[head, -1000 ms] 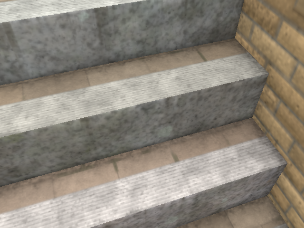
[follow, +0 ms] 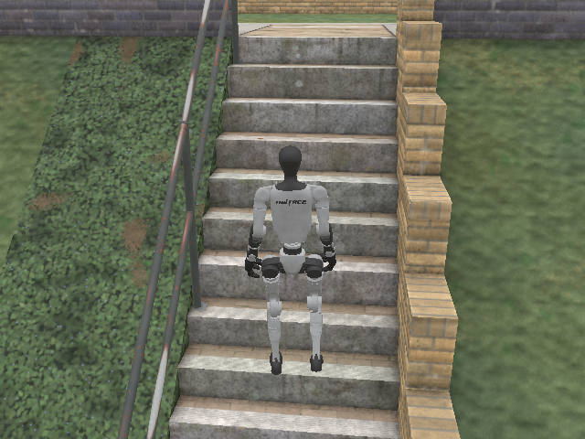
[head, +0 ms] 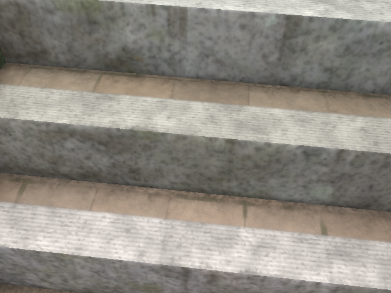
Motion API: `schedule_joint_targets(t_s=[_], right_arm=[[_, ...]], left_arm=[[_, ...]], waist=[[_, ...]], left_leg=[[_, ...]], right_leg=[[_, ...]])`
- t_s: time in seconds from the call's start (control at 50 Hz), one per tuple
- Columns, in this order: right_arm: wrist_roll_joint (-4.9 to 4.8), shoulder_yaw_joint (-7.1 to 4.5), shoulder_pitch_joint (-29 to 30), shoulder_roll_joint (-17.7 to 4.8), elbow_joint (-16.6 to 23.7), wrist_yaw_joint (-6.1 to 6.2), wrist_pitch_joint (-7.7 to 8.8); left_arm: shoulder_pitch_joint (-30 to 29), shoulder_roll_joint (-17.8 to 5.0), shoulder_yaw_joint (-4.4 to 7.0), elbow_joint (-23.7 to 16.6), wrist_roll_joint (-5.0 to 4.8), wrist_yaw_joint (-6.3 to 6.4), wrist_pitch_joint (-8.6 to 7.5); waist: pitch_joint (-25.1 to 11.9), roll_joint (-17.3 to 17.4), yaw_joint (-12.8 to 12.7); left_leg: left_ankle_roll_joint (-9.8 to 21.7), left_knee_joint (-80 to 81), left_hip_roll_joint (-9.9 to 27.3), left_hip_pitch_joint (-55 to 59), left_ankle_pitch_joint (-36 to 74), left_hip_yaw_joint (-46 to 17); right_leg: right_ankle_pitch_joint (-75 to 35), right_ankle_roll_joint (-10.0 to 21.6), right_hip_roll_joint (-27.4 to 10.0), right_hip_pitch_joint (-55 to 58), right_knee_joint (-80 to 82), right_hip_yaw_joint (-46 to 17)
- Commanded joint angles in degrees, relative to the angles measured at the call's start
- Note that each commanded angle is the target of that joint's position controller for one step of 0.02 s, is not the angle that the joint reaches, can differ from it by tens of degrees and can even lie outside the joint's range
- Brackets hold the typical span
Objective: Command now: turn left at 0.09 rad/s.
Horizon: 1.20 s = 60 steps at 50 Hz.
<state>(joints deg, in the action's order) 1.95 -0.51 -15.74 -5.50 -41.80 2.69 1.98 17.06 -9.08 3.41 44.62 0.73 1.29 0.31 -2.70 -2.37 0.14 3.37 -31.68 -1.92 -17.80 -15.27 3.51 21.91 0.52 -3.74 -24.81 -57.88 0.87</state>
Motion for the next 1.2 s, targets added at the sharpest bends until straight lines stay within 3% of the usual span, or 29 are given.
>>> schedule_joint_targets(t_s=[0.02,0.04,0.08,0.12,0.14,0.16,0.22,0.36,0.68,0.7,0.76,0.82,0.84,0.86,0.88,0.9,0.92,0.96,1.0,1.02,1.04,1.06,1.08,1.1,1.12,1.14,1.16,1.18,1.2], right_arm=[[0.00,-1.75,-0.6,-7.0,2.0,0.51,1.09],[-0.11,-1.93,-2.1,-7.1,1.2,0.70,0.74],[-1.27,-2.60,-4.7,-7.8,-1.0,0.92,0.11],[-2.32,-2.41,-4.6,-4.9,-1.7,-0.20,0.55],[-3.12,-2.24,-6.2,-3.8,-2.3,-0.57,0.64],[-2.31,-2.36,-4.8,-5.3,-3.1,-0.47,0.63],[-1.65,-2.61,-5.5,-6.6,-5.0,-0.25,0.39],[-1.64,-2.01,-8.3,-6.3,-9.2,-0.11,-0.30],[-1.76,-0.43,-11.1,-6.6,-13.3,0.49,-1.17],[-1.82,-0.35,-11.2,-6.5,-13.7,0.46,-1.21],[-1.82,-0.90,-9.5,-8.0,-13.0,0.23,-1.22],[-1.59,-0.83,-4.3,-6.8,-10.3,-0.95,-0.59],[-1.57,-0.97,-2.1,-6.5,-9.1,-1.28,-0.29],[-1.10,-1.18,-0.6,-6.6,-7.7,-1.99,-0.04],[-0.94,-1.50,0.4,-6.8,-6.2,-2.39,0.26],[-1.59,-1.57,-0.2,-7.1,-5.6,-3.00,0.86],[-2.13,-1.46,-0.7,-6.9,-5.3,-3.42,1.33],[-2.84,-1.44,-7.3,-6.6,-6.6,-2.95,1.31],[-2.72,-1.32,-17.2,-5.4,-9.9,-1.93,1.23],[-2.37,-1.73,-20.6,-6.7,-11.9,-1.10,1.53],[-1.22,-2.31,-25.2,-7.8,-13.7,-0.25,1.85],[-0.82,-2.53,-32.9,-9.1,-15.5,0.51,1.64],[-0.20,-2.95,-29.9,-13.8,-14.7,1.25,1.00],[0.70,-3.00,-22.4,-13.8,-13.3,1.01,1.17],[-0.18,-2.95,-15.7,-12.7,-13.3,0.04,1.67],[-0.23,-2.64,-14.1,-11.2,-13.8,-0.78,2.45],[-0.45,-1.65,-14.3,-8.0,-15.1,-0.89,3.58],[-0.24,-0.56,-14.3,-5.1,-16.5,-1.22,4.48],[-0.09,-0.01,-14.4,-3.7,-17.9,-2.09,5.28]], left_arm=[[1.2,-1.7,0.14,-1.4,-0.65,-0.41,-0.74],[1.9,-1.6,0.03,-0.7,-1.03,-0.17,-0.76],[5.1,-0.3,-0.58,2.0,-0.42,0.56,-0.95],[6.2,-2.7,-0.49,3.0,0.60,1.63,-1.85],[3.6,-3.5,-0.40,2.9,0.92,1.71,-2.37],[3.6,-1.7,-0.77,3.0,0.10,1.46,-2.83],[4.3,-2.4,-0.84,4.1,-0.03,1.78,-3.23],[6.6,-1.5,-1.44,6.5,0.07,1.86,-3.28],[9.2,-0.6,-2.69,10.3,0.01,2.10,-3.16],[9.6,-0.5,-2.73,10.7,0.01,2.05,-3.15],[11.1,-4.8,-1.09,11.5,-0.15,1.94,-2.49],[15.2,-7.3,0.33,13.5,-0.66,1.73,-1.89],[15.5,-7.4,0.58,14.1,-0.76,1.65,-2.07],[16.2,-6.9,0.50,14.8,0.02,1.55,-2.58],[14.6,-7.5,0.69,14.7,0.13,1.83,-2.94],[12.6,-7.5,0.58,14.5,0.10,1.98,-3.08],[10.2,-7.3,0.45,13.9,0.53,2.38,-3.32],[4.8,-7.7,0.38,13.2,0.76,2.78,-3.93],[-1.2,-8.7,0.52,12.4,-0.41,2.13,-3.99],[-1.2,-6.3,-0.12,12.3,-0.46,1.51,-4.08],[-0.3,-5.2,-0.46,12.4,-0.46,0.07,-5.01],[-2.4,-3.1,-1.14,11.3,-0.50,-1.14,-6.36],[1.6,-1.3,-0.90,9.7,-1.19,-1.82,-7.05],[1.0,-1.6,-0.63,9.0,0.14,-1.63,-6.65],[-6.8,-1.2,-0.81,5.1,0.96,-1.58,-6.86],[-12.4,0.9,-1.62,1.2,1.48,-1.31,-6.84],[-16.3,2.8,-2.63,-1.7,1.86,-1.07,-6.73],[-16.6,4.0,-3.39,-3.9,1.48,-0.99,-6.17],[-18.0,4.8,-4.20,-5.7,0.37,-0.49,-5.79]], waist=[[3.4,7.4,0.2],[3.4,9.6,0.4],[2.8,10.4,-0.2],[2.2,7.0,-0.3],[2.4,-0.9,1.7],[3.1,1.3,0.1],[4.3,0.3,-0.1],[4.6,1.0,0.0],[7.0,1.7,-0.1],[6.3,1.6,-0.3],[7.8,-1.9,-1.4],[10.5,-7.4,-4.0],[10.8,-8.6,-4.7],[10.5,-7.5,-5.3],[10.5,-5.6,-3.8],[9.9,-2.6,-2.1],[9.5,-1.7,-0.8],[6.6,-2.2,3.2],[5.8,-1.2,8.9],[5.8,4.5,9.9],[2.2,11.1,11.1],[-2.0,16.1,12.9],[-3.7,23.7,8.2],[1.0,16.9,4.5],[6.5,8.8,2.8],[9.1,5.2,2.1],[10.5,2.9,1.8],[10.1,1.1,-0.1],[10.2,3.0,-0.7]], left_leg=[[8.0,13.4,11.3,5.0,8.4,-13.1],[7.8,12.8,10.6,6.6,9.3,-12.4],[6.7,10.9,10.1,6.2,11.1,-11.7],[3.7,8.6,10.2,0.2,8.7,-11.5],[2.5,12.1,8.1,2.2,5.2,-8.5],[2.0,11.4,7.7,2.9,5.1,-7.8],[1.9,10.8,7.8,4.4,8.2,-7.0],[1.4,11.1,8.4,3.8,5.7,-6.2],[0.7,10.5,9.4,2.7,4.7,-5.7],[0.8,10.3,9.0,2.8,2.2,-5.4],[2.1,2.4,5.6,-4.3,-8.3,-2.3],[2.6,-12.7,4.9,-17.2,-8.3,1.3],[2.1,-21.7,5.8,-20.7,-6.7,1.0],[1.0,-30.2,5.8,-25.0,-9.3,0.2],[0.8,-34.4,7.3,-27.7,-10.2,-1.7],[0.8,-31.7,7.9,-26.9,-9.9,-2.2],[1.2,-27.9,7.7,-23.8,-9.5,-1.6],[3.0,-18.8,6.6,-10.1,-9.5,0.8],[5.1,-7.6,6.4,6.8,-2.5,3.5],[5.1,3.4,2.4,13.8,0.3,6.4],[4.7,6.8,2.4,23.3,3.1,5.0],[4.6,13.0,11.7,30.8,-0.9,-10.8],[10.7,24.4,23.3,31.7,2.4,-36.1],[15.4,27.9,27.6,21.8,-16.1,-41.9],[14.8,26.9,25.8,17.8,-21.7,-33.8],[12.2,24.9,23.7,15.2,-14.3,-25.3],[9.5,22.7,22.3,13.6,-5.9,-19.8],[7.1,21.0,20.6,10.5,-1.5,-15.1],[6.0,21.9,19.8,7.5,1.8,-12.2]], right_leg=[[4.4,0.7,1.9,-1.4,12.3,0.7],[6.3,0.8,3.4,0.9,20.6,1.9],[-4.7,1.3,3.9,10.2,35.6,2.7],[-18.8,3.2,-2.9,17.4,37.1,-4.0],[-17.3,3.8,-2.8,13.6,33.7,-4.4],[-15.0,4.0,-2.9,12.6,35.8,-4.7],[-16.2,4.6,-3.1,12.0,37.7,-5.1],[-15.2,5.5,-3.3,13.4,39.1,-5.6],[-14.9,6.2,-3.2,13.4,40.5,-6.4],[-10.3,6.6,-2.9,13.5,41.3,-6.7],[8.9,10.4,-4.4,12.8,43.4,-11.8],[25.4,16.4,-12.3,13.3,48.9,-24.0],[25.1,19.0,-14.9,12.5,50.9,-27.4],[19.4,20.0,-15.4,14.5,51.6,-27.1],[15.9,19.9,-14.9,15.6,51.2,-25.8],[13.5,18.5,-13.5,15.7,51.2,-22.1],[9.1,17.2,-11.8,14.3,50.9,-18.2],[2.2,16.3,-8.7,8.1,48.4,-11.6],[4.0,16.9,-7.6,-3.4,42.0,-8.6],[-4.4,16.6,-4.0,-5.7,30.8,-6.1],[-15.4,15.6,-0.7,-9.4,14.1,-2.0],[-7.7,11.4,2.5,-18.0,-4.3,-0.9],[0.1,6.4,9.4,-27.7,-25.3,-1.6],[-1.4,4.9,6.1,-33.5,-46.7,-3.5],[-5.3,4.9,4.1,-41.7,-60.1,-3.3],[-6.4,5.5,3.5,-47.2,-68.0,-2.0],[-7.6,7.0,3.0,-52.1,-73.7,-3.3],[-7.8,8.5,2.7,-52.7,-75.5,-4.7],[-4.2,10.5,4.0,-53.5,-79.1,-4.5]])
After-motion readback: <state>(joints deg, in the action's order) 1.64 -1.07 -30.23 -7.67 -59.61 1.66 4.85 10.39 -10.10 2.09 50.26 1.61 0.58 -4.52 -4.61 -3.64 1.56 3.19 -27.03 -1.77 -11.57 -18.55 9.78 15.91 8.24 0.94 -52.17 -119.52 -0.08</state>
